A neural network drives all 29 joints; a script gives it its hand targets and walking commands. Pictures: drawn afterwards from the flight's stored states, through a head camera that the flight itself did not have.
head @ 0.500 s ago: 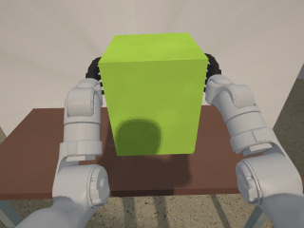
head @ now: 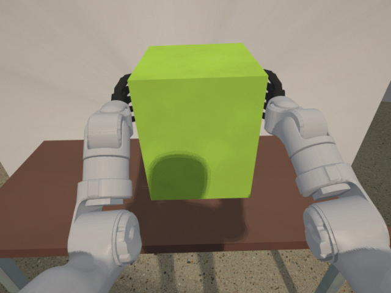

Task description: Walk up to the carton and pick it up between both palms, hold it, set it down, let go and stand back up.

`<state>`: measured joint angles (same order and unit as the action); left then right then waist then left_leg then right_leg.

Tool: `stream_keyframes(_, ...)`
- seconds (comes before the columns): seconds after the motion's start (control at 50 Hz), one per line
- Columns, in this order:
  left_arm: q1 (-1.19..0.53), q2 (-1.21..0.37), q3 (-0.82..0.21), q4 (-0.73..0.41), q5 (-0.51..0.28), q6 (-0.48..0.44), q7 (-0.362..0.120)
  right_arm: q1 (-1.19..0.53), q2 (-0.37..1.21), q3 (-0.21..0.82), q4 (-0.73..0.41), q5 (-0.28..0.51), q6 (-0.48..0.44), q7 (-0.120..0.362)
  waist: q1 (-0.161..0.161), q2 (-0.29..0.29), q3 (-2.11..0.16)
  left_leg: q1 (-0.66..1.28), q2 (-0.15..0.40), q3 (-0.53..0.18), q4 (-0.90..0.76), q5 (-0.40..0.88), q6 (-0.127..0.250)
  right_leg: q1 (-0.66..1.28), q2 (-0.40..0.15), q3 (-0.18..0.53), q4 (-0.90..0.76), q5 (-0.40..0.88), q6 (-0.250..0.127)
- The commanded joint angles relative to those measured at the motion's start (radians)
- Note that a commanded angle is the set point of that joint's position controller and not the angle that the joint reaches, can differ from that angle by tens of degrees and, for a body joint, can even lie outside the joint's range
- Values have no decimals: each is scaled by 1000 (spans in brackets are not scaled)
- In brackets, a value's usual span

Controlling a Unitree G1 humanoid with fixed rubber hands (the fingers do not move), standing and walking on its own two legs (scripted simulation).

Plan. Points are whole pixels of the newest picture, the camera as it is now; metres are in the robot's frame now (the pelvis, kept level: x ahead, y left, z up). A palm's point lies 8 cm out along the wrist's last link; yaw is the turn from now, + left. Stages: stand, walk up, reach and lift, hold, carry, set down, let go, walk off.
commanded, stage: hold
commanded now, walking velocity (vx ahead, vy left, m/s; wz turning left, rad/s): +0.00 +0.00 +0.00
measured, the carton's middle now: (197, 119) +0.39 +0.00 +0.24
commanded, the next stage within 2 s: set down in 0.12 s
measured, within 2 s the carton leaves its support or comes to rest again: neither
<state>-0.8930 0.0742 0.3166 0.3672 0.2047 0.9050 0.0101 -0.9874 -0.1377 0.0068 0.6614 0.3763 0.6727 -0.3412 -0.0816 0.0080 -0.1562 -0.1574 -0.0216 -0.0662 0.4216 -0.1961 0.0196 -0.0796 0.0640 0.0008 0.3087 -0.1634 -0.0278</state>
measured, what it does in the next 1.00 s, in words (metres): stands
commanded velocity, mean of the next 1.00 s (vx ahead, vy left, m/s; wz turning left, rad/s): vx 0.00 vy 0.00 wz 0.00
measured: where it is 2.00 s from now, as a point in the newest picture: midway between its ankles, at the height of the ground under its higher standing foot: outside the picture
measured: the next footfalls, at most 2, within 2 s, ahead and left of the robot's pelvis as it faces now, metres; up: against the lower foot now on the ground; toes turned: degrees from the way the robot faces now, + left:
none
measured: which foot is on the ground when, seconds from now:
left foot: down 0.00-1.00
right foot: down 0.00-1.00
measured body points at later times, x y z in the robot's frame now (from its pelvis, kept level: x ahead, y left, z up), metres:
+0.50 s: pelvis +0.01 +0.00 +0.00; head -0.06 +0.02 +0.45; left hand +0.41 +0.16 +0.27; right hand +0.40 -0.13 +0.25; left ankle +0.02 +0.10 -0.75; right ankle +0.01 -0.10 -0.75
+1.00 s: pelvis +0.01 +0.02 +0.00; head -0.03 +0.05 +0.45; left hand +0.43 +0.17 +0.22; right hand +0.42 -0.13 +0.21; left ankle +0.02 +0.10 -0.75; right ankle +0.01 -0.10 -0.75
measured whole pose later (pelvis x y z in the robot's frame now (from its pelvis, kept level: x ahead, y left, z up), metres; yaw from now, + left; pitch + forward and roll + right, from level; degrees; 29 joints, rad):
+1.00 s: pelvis +0.01 +0.02 +0.00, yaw +1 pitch -7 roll -2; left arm -0.86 0.05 0.29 0.50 0.28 0.55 0.01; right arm -0.86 -0.03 -0.13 0.80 0.14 0.22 -0.22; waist -0.09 -0.06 0.01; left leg -0.05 -0.05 -0.06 0.39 -0.21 0.05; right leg 0.04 0.03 -0.02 0.26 -0.17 0.00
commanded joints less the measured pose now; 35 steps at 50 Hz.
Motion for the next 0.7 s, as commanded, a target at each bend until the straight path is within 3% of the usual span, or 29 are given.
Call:
stream_keyframes(0.0, -955, -636, -398, -214, -198, -124, -120, -925, 741, 255, -365, 188, -39, 159, -7, 42, -421, 112, -7, 0, -51, 209, -42, 103, 1, 15, -24, 198, 73)
stream_keyframes(0.04, -922, -631, -403, -211, -198, -119, -118, -919, 726, 268, -391, 199, -38, 151, -13, 39, -440, 135, -8, -3, -38, 247, -47, 116, 4, 13, -20, 249, 76)
stream_keyframes(0.1, -938, -639, -393, -202, -185, -114, -127, -907, 715, 237, -346, 181, -33, 153, -15, 59, -381, 108, -1, -2, -64, 185, -51, 87, 1, 9, -28, 166, 69)
stream_keyframes(0.14, -978, -639, -395, -181, -202, -127, -127, -961, 696, 221, -312, 164, -63, 163, -26, 78, -362, 140, -3, 1, -71, 169, -58, 52, 5, 0, -44, 106, 72)
stream_keyframes(0.2, -1030, -635, -382, -183, -198, -190, -125, -985, 725, 202, -293, 119, -129, 175, -15, 75, -411, 165, -6, 7, -66, 168, -53, 65, -3, -13, -41, 97, 77)
stream_keyframes(0.24, -1032, -612, -340, -125, -170, -240, -130, -985, 730, 175, -243, 61, -185, 182, -10, 50, -406, 188, -10, 12, -69, 171, -43, 76, -9, -24, -42, 113, 82)
stream_keyframes(0.3, -952, -546, -231, 50, -78, -303, -164, -929, 708, 91, -106, -70, -270, 193, -4, -13, -282, 180, -12, 35, -117, 87, -8, 100, -27, -35, -70, 60, 85)
stream_keyframes(0.38, -799, -520, -174, 111, 21, -332, -217, -819, 646, 32, -32, -179, -378, 201, -20, -17, -191, 233, -15, 66, -134, 174, -15, 172, -32, -57, -87, 129, 79)
stream_keyframes(0.42, -749, -524, -185, 67, 38, -337, -234, -788, 636, 53, -64, -189, -425, 203, -21, -16, -211, 263, -18, 75, -114, 276, -26, 220, -29, -70, -75, 216, 79)
stream_keyframes(0.48, -718, -586, -290, -16, 4, -340, -228, -832, 639, 136, -218, -162, -495, 201, -37, 12, -303, 330, -22, 72, -52, 446, -47, 254, -20, -86, -62, 349, 76)
stream_keyframes(0.54, -719, -623, -348, -52, -7, -349, -217, -831, 653, 171, -258, -165, -526, 198, -43, 18, -298, 323, -19, 70, -51, 422, -43, 238, -26, -87, -62, 331, 76)
stream_keyframes(0.6, -719, -692, -459, -135, -55, -366, -189, -866, 672, 230, -384, -135, -568, 200, -45, 74, -416, 384, -13, 55, -5, 538, -67, 235, -18, -94, -46, 384, 65)
stream_keyframes(0.62, -726, -706, -481, -149, -70, -373, -180, -880, 681, 244, -414, -130, -573, 199, -44, 69, -441, 393, -15, 49, 6, 550, -65, 225, -17, -95, -49, 390, 67)
stream_keyframes(0.68, -745, -726, -516, -142, -93, -394, -157, -876, 688, 240, -408, -143, -573, 205, -47, 66, -454, 383, -9, 38, -8, 470, -63, 177, -20, -93, -52, 324, 66)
